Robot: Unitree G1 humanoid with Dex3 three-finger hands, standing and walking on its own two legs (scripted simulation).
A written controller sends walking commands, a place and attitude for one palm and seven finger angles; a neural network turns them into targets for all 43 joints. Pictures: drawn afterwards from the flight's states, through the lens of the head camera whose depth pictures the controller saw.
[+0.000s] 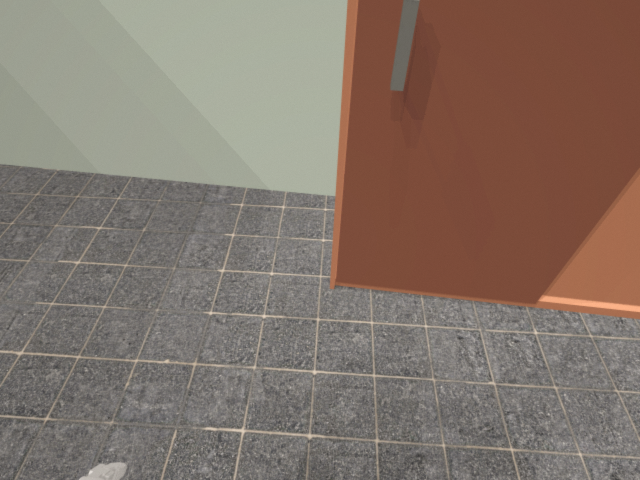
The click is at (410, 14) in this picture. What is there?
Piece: wardrobe's sliding door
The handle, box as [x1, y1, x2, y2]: [390, 0, 419, 90]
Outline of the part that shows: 419,0 403,0 390,89 402,90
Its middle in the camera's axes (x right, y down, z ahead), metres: +0.17 -0.41 +0.81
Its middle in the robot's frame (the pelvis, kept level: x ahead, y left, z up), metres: +0.90 -0.12 +0.17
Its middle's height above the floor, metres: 0.94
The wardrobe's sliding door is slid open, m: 0.00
